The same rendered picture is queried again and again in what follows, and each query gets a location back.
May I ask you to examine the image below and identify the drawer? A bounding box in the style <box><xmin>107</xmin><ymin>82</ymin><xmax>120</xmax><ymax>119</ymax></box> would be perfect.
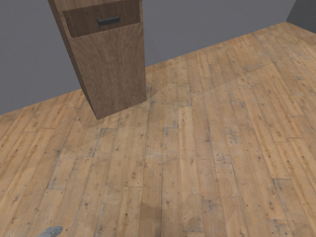
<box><xmin>62</xmin><ymin>0</ymin><xmax>140</xmax><ymax>39</ymax></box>

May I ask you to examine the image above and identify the robot left hand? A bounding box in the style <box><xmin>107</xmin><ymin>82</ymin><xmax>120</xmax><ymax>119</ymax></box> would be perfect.
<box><xmin>38</xmin><ymin>226</ymin><xmax>63</xmax><ymax>237</ymax></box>

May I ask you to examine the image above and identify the cabinet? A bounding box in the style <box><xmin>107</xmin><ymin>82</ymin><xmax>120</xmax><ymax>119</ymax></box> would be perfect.
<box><xmin>47</xmin><ymin>0</ymin><xmax>147</xmax><ymax>120</ymax></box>

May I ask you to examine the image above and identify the handle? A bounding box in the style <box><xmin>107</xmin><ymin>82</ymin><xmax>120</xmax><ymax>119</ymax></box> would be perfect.
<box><xmin>96</xmin><ymin>15</ymin><xmax>120</xmax><ymax>27</ymax></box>

